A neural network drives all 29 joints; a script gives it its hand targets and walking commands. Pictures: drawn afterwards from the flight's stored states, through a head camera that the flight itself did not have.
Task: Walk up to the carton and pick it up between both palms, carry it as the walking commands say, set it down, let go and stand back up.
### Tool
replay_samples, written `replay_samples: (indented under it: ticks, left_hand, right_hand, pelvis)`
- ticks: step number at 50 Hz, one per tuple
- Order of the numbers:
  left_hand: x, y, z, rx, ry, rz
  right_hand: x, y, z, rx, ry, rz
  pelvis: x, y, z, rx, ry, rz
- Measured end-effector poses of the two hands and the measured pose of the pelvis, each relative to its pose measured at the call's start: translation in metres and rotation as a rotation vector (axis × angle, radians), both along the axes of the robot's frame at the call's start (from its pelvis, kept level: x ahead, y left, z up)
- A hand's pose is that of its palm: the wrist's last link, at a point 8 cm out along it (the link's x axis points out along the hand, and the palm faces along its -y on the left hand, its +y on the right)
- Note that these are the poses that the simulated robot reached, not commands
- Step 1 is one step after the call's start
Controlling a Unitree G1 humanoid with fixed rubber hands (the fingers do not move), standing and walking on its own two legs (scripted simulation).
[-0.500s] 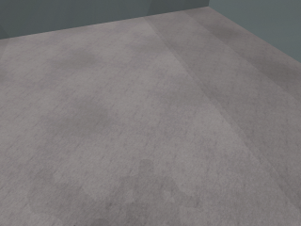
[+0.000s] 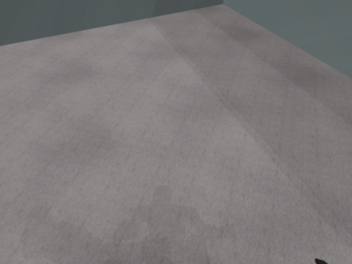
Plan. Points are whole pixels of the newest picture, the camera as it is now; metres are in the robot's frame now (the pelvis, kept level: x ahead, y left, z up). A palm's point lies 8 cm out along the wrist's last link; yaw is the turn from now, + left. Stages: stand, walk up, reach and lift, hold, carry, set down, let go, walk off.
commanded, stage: walk up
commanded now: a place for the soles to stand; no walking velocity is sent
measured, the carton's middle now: out of the picture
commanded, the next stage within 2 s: none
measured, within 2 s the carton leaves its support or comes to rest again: neither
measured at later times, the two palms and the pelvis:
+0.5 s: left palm (161, 207) +0.28 +0.10 -0.09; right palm out of the picture -0.05 -0.46 -0.09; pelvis +0.04 -0.12 +0.00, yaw -26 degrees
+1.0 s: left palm (303, 164) +0.43 -0.30 -0.06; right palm out of the picture -0.25 -0.49 -0.09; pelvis +0.06 -0.28 -0.01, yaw -57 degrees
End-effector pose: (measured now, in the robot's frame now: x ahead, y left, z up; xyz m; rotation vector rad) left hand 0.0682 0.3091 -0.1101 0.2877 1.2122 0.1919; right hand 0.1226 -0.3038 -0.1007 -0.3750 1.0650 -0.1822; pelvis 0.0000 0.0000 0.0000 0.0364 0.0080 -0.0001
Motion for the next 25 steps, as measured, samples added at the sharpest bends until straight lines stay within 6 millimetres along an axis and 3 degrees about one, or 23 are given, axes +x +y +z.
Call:
replay_samples:
  ticks: [6,10,13,18,25]
  left_hand:
    - [0.065,-0.018,0.017,0.040,-0.038,-0.172]
    - [0.115,-0.054,0.028,0.066,-0.123,-0.259]
    - [0.141,-0.088,0.035,0.070,-0.172,-0.315]
    - [0.164,-0.142,0.039,0.033,-0.154,-0.421]
    - [0.216,-0.211,0.020,-0.067,-0.152,-0.571]
  right_hand:
    - [-0.019,-0.060,0.004,-0.022,-0.096,-0.133]
    - [-0.049,-0.110,-0.010,-0.031,-0.061,-0.223]
    - [-0.074,-0.139,-0.016,-0.046,0.003,-0.288]
    - [-0.105,-0.157,-0.007,-0.054,0.048,-0.347]
    - [-0.168,-0.158,0.009,-0.088,0.121,-0.481]
  pelvis:
    - [0.000,-0.026,-0.007,0.024,0.016,-0.136]
    - [0.008,-0.058,-0.017,0.014,0.019,-0.195]
    - [0.012,-0.076,-0.017,-0.009,0.040,-0.237]
    - [0.019,-0.094,-0.002,-0.031,0.057,-0.327]
    - [0.039,-0.119,-0.001,-0.066,0.047,-0.451]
